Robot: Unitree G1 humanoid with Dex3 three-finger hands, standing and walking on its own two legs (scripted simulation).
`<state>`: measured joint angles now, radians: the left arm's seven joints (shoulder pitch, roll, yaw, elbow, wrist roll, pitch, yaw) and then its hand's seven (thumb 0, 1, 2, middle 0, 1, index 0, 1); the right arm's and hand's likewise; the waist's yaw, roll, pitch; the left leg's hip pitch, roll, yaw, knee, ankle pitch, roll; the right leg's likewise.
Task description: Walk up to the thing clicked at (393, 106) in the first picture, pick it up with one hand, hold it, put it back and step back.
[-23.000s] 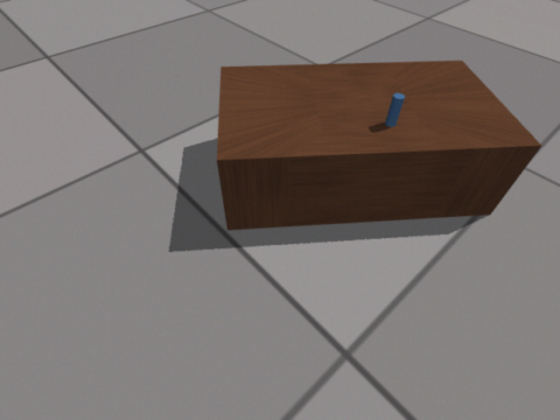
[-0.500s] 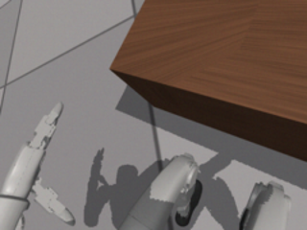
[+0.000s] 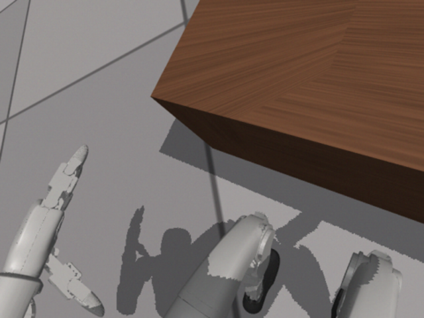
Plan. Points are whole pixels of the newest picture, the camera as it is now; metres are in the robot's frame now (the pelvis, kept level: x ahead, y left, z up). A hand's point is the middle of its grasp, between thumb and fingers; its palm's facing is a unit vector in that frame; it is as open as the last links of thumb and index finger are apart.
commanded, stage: withdraw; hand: right
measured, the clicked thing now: out of the picture +0.54 -0.28 -0.04
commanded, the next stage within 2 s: rise in 0.18 s
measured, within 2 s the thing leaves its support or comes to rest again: neither
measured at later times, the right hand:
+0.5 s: hand out of the picture +0.48 -0.37 +0.07, palm faces +0.41 +0.89 -0.20, open 17.2 cm
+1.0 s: hand out of the picture +0.34 -0.33 +0.11, palm faces +0.33 +0.90 -0.29, open 17.3 cm
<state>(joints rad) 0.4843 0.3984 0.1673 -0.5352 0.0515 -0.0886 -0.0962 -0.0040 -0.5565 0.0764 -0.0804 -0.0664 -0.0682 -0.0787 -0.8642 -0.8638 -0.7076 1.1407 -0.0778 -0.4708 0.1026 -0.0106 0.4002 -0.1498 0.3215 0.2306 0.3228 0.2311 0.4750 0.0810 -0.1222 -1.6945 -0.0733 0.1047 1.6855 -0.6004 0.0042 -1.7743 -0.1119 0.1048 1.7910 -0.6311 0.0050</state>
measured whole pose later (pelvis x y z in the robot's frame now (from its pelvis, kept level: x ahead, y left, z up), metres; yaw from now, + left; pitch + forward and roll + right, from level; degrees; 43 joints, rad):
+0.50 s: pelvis +0.02 -0.01 +0.11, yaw -3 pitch +27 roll +7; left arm 0.49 0.32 0.04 -0.32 0.01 0.05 -0.07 -0.01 -0.50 0.08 -0.07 -0.07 -0.07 -0.06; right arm -0.73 -0.77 -0.61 1.18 -0.12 -0.14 0.05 -0.01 0.48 -0.06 0.06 0.06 0.07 0.06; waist 0.28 0.02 -0.15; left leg -1.25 -0.07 0.07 1.29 -0.51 -0.01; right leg -1.33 -0.10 0.06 1.40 -0.54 0.00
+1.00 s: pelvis +0.06 -0.03 +0.19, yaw -7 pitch +14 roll +4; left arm 0.40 0.25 -0.07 0.11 -0.04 0.11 0.02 0.01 0.74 0.81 -0.19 -0.27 -0.20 -0.27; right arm -0.18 -0.39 -0.24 0.74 0.00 0.00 -0.07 -0.01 0.51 -0.08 0.05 0.06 0.06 0.06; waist 0.08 0.02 -0.14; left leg -0.71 -0.01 0.02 0.90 -0.43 -0.03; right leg -0.78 -0.04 0.00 1.00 -0.46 -0.03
